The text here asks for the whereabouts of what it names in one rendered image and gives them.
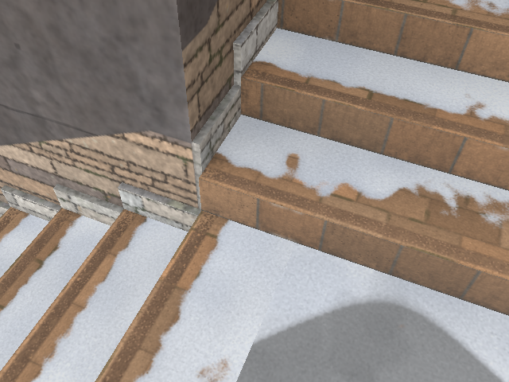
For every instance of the stairs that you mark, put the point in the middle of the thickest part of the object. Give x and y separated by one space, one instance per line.
70 288
377 131

